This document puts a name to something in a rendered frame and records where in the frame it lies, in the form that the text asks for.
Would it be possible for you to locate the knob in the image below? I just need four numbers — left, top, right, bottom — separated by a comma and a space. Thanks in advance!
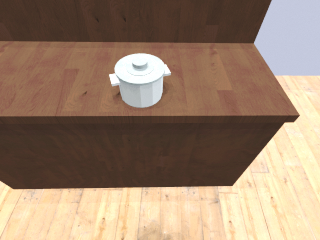
132, 57, 148, 69

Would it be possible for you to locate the pot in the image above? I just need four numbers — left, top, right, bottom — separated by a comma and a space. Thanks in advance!
109, 64, 171, 108

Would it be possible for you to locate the lid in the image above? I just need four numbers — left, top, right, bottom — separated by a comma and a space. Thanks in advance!
114, 53, 165, 86

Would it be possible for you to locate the table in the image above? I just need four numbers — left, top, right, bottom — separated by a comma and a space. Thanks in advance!
0, 0, 300, 190

